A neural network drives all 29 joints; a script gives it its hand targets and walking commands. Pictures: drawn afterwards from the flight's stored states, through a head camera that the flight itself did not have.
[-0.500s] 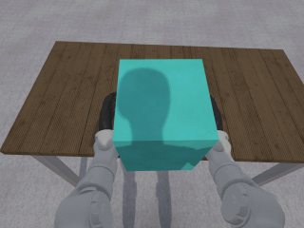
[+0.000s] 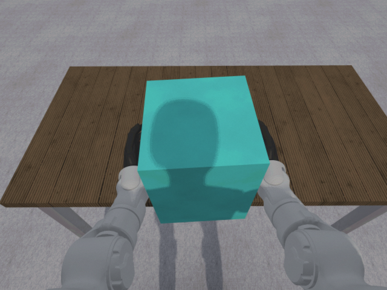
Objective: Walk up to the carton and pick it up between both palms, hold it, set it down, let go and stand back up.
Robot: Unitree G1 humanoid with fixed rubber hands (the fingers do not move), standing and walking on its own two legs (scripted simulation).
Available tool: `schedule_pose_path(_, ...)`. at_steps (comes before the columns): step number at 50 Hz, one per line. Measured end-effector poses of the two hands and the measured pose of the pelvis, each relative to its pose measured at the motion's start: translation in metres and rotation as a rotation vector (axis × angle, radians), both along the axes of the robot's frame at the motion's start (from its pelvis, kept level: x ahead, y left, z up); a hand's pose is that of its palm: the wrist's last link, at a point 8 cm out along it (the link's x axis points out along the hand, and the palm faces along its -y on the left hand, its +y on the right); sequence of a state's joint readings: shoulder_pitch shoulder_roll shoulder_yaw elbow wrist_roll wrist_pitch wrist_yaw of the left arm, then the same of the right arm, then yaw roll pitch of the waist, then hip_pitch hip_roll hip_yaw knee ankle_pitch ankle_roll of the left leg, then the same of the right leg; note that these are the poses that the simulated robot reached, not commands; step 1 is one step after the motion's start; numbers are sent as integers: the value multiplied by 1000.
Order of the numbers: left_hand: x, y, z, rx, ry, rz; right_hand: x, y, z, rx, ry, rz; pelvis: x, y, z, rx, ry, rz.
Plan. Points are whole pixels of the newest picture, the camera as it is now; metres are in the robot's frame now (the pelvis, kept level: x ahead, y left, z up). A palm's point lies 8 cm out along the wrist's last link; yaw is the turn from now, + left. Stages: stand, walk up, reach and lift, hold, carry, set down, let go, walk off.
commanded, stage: reach and lift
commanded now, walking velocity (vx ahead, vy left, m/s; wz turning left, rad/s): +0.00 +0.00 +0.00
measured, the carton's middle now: (199, 155) +0.41 +0.02 +0.04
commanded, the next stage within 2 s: hold in 1.94 s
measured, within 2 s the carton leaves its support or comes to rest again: neither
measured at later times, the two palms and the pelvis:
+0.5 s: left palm (111, 116) +0.41 +0.18 +0.16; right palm (278, 113) +0.41 -0.11 +0.18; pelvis +0.01 +0.02 +0.01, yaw +2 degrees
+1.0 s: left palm (110, 122) +0.37 +0.17 +0.18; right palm (289, 139) +0.36 -0.12 +0.17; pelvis -0.02 +0.03 +0.02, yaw +0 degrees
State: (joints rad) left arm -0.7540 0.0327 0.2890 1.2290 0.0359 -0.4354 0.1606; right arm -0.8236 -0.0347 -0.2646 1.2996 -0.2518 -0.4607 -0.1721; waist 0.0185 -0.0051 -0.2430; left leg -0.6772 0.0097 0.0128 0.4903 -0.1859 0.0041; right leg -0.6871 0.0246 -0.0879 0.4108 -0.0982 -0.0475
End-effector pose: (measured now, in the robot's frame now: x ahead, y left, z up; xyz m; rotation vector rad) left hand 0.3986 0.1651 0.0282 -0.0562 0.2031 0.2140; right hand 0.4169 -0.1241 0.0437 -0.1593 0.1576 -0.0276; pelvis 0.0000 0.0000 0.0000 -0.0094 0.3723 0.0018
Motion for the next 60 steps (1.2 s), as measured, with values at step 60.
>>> schedule_pose_path(60, -13, 4, 163, 103, -1, -99, -41, 3, 138, 151, -1, -115, -15, 27, 16, -6, -449, 11)
